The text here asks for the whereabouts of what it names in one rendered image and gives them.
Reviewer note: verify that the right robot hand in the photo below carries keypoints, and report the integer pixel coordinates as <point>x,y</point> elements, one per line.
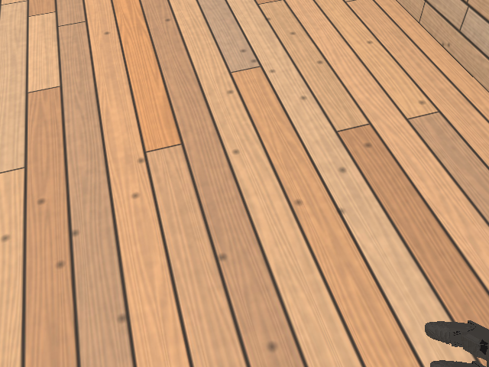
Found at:
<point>473,337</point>

